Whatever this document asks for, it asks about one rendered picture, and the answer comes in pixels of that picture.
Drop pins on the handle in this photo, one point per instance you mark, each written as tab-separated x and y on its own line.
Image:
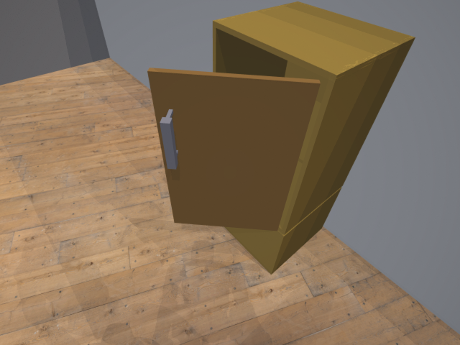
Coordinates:
168	137

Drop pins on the cupboard door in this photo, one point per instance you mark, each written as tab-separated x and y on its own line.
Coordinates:
238	138

